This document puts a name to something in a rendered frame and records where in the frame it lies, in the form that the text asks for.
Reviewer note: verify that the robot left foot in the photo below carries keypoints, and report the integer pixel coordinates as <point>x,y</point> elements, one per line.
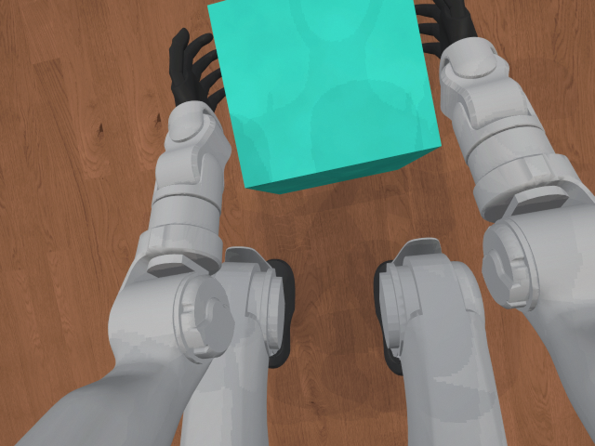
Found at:
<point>282,269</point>

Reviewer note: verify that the robot right forearm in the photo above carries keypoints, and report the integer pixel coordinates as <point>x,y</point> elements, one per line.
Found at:
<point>514,167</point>

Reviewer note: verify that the carton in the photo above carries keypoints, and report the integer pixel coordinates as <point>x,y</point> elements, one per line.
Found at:
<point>323,91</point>

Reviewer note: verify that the robot right upper arm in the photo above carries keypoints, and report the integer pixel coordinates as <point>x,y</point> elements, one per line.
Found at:
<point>543,264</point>

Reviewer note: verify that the right robot hand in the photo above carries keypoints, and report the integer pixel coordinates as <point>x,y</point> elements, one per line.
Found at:
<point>454,23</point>

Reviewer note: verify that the robot left forearm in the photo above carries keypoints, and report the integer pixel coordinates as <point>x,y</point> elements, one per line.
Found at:
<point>186,204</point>

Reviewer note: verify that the left robot hand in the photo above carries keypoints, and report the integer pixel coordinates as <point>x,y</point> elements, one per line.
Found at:
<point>185,76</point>

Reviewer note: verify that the robot left thigh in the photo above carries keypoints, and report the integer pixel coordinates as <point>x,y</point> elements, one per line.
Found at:
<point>229,406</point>

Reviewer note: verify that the robot left upper arm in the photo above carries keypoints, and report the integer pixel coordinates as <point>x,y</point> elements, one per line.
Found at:
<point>164,333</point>

